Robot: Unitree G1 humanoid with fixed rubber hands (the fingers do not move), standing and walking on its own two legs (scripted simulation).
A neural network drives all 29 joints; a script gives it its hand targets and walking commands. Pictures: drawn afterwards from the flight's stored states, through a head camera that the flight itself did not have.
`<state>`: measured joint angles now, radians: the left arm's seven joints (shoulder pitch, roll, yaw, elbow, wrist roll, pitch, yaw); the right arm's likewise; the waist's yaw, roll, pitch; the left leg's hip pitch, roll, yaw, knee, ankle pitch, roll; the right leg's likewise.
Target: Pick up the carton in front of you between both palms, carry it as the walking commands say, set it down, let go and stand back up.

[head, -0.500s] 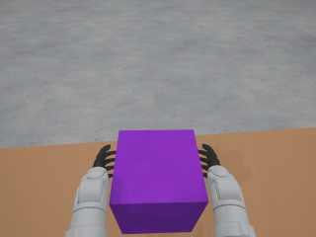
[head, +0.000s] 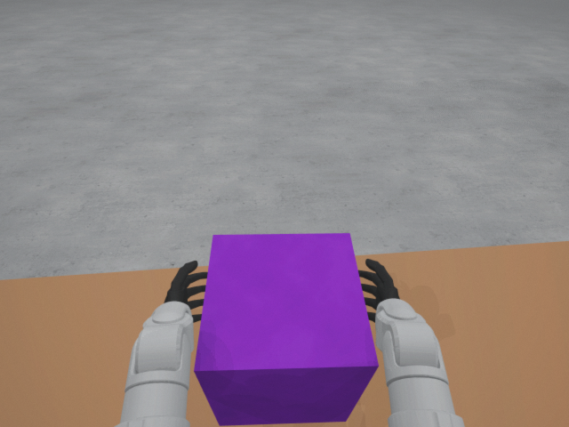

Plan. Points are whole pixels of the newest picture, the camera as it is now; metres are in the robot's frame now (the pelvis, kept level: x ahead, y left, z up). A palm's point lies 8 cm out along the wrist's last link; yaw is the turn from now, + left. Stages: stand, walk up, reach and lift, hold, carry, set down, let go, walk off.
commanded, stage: hold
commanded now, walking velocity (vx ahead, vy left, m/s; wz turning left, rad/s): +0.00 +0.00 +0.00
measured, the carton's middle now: (282, 332) +0.29 +0.00 -0.02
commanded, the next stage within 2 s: carry in 0.44 s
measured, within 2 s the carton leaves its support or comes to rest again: neither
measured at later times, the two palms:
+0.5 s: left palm (178, 310) +0.28 +0.15 +0.05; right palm (386, 308) +0.28 -0.15 +0.05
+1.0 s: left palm (212, 224) +0.44 +0.12 +0.07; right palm (383, 231) +0.43 -0.18 +0.06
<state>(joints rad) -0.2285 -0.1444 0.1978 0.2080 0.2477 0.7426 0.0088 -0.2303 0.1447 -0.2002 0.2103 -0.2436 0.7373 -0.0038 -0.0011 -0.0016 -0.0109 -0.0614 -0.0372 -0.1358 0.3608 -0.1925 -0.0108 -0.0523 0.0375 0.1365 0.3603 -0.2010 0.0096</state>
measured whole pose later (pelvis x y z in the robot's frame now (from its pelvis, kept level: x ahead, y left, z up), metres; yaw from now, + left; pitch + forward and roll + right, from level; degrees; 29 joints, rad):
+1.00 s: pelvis +0.17 -0.02 -0.02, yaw +0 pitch +5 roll -2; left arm -0.17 -0.14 0.12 -0.29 0.09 1.17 0.10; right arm -0.15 0.13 -0.11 -0.34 -0.11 1.19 -0.10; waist -0.02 0.06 -0.12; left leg -0.18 0.10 0.09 0.62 -0.47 -0.03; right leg -0.35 0.01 -0.19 0.56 -0.27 -0.04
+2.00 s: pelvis +0.79 -0.04 -0.03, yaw +0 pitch +3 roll +0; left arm -0.75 0.03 0.19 0.18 0.02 1.21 0.15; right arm -0.76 -0.05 -0.20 0.17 -0.03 1.22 -0.13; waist 0.05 0.02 0.05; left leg -0.43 -0.01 0.02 1.31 -0.42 0.07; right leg -0.47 0.02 -0.19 0.62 -0.23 -0.13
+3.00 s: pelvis +1.49 -0.01 -0.12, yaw +0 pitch +4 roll -1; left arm -0.59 -0.05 0.18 0.01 0.07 1.09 0.16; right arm -0.60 0.00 -0.21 0.03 0.00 1.08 -0.13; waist 0.04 0.01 0.07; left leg -0.39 -0.08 0.04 1.28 -0.49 0.04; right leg -0.50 0.07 -0.17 0.56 -0.16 -0.14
